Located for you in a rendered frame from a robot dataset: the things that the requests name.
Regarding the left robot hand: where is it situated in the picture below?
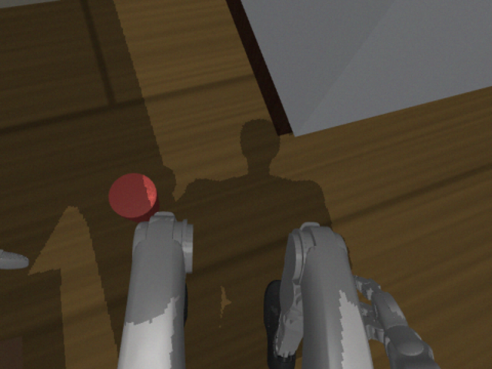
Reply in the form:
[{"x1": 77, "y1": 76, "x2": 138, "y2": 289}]
[{"x1": 0, "y1": 249, "x2": 29, "y2": 269}]

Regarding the right robot arm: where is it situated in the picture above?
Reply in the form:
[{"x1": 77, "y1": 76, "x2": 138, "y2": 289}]
[{"x1": 384, "y1": 325, "x2": 441, "y2": 369}]

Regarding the right robot hand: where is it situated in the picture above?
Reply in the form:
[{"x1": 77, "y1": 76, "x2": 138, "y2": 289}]
[{"x1": 353, "y1": 275, "x2": 409, "y2": 344}]

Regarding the right robot foot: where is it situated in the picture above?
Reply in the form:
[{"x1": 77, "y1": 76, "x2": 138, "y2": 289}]
[{"x1": 264, "y1": 280, "x2": 296, "y2": 369}]

